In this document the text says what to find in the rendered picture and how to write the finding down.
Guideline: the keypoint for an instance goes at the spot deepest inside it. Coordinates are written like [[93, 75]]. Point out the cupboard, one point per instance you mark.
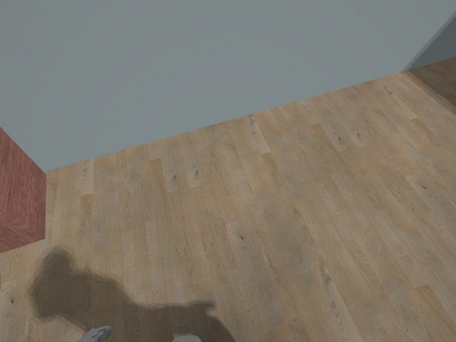
[[22, 197]]

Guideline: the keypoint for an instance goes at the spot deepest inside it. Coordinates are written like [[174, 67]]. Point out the robot left hand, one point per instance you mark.
[[97, 335]]

